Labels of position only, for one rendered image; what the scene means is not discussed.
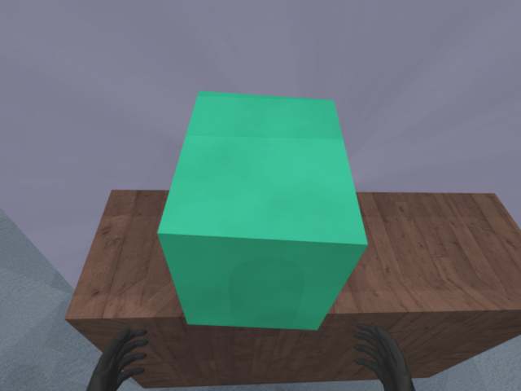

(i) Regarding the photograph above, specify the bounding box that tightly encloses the carton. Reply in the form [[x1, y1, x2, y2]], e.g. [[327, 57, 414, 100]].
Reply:
[[157, 91, 368, 330]]

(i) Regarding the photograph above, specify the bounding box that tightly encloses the right robot hand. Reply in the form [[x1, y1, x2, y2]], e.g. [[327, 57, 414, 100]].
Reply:
[[353, 323, 415, 391]]

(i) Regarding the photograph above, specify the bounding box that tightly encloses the left robot hand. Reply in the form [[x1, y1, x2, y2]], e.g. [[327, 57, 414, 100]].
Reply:
[[86, 327, 148, 391]]

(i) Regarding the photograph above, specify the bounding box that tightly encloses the pedestal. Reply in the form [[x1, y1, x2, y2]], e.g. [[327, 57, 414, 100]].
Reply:
[[65, 190, 521, 389]]

